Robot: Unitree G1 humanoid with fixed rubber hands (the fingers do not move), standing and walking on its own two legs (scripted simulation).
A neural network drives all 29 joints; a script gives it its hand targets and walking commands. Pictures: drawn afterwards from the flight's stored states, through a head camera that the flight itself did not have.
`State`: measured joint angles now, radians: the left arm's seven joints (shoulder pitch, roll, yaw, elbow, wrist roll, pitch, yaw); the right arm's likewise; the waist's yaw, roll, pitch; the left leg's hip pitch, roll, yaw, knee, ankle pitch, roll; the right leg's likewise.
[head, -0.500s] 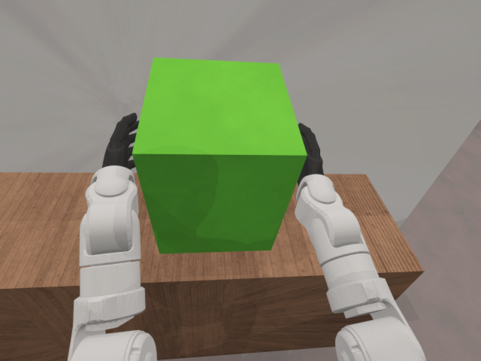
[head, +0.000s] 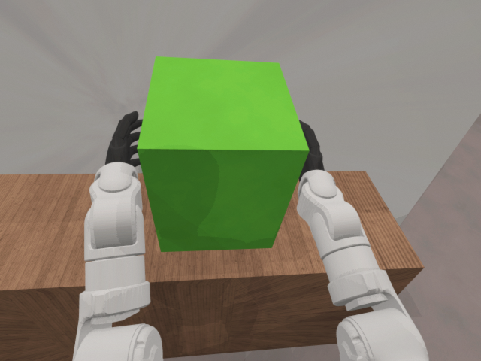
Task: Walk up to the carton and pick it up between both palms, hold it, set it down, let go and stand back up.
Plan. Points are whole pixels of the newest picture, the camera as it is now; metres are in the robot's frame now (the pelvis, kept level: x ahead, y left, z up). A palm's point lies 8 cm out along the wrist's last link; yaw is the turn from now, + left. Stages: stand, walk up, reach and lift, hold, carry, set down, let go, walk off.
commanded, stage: hold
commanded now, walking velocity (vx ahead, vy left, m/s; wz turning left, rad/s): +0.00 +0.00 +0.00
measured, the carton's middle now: (218, 159) +0.40 +0.01 +0.15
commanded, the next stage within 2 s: none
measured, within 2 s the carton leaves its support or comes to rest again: neither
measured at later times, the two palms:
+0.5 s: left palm (115, 157) +0.36 +0.16 +0.20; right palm (303, 168) +0.35 -0.13 +0.17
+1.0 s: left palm (119, 159) +0.36 +0.16 +0.19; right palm (305, 170) +0.36 -0.13 +0.17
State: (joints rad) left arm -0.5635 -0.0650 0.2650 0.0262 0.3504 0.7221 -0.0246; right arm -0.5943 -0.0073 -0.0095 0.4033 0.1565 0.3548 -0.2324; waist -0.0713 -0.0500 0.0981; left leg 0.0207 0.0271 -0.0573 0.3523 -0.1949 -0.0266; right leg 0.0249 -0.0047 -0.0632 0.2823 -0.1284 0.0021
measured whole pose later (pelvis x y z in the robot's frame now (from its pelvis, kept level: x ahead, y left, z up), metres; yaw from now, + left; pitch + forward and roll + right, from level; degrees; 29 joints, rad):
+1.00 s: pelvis +0.00 +0.00 +0.00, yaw +0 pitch -10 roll -1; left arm -0.61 -0.05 0.28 0.09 0.36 0.72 -0.04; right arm -0.61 0.02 -0.04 0.45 0.12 0.33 -0.23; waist -0.06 -0.06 0.10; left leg 0.02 0.02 -0.05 0.34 -0.19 -0.02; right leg 0.02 -0.01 -0.06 0.28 -0.13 0.01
